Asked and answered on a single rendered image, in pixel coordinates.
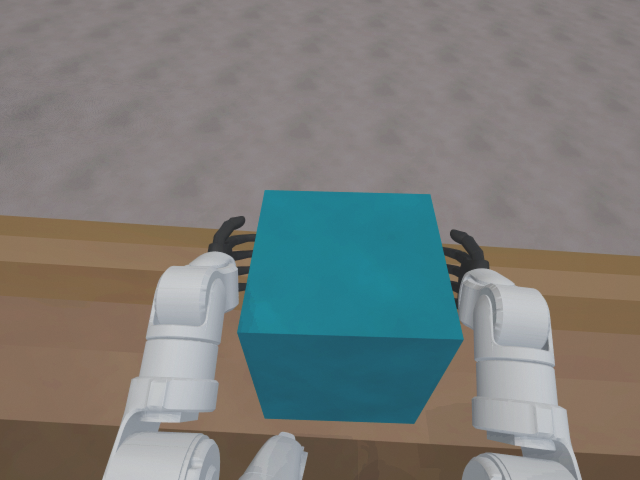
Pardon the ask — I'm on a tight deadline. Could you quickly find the left robot forearm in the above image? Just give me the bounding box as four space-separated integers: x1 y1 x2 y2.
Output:
102 252 239 480

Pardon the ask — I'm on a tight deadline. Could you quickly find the robot left upper arm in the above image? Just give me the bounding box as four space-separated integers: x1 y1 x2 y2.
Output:
105 431 220 480

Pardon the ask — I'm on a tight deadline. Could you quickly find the right robot forearm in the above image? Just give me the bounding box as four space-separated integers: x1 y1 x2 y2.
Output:
458 268 582 480

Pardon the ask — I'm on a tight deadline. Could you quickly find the robot right upper arm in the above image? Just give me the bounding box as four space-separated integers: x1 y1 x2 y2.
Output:
462 452 575 480

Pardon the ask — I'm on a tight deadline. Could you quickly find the left robot thigh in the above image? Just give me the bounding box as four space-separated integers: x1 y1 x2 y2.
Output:
238 435 308 480

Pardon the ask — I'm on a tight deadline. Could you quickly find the robot right hand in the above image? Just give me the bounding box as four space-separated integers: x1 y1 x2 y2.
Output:
443 229 489 309

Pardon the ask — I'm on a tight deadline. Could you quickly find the robot left hand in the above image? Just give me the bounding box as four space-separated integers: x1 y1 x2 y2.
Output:
208 216 256 292

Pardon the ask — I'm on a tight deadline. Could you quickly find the carton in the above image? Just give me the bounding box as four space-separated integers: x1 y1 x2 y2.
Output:
237 190 464 424

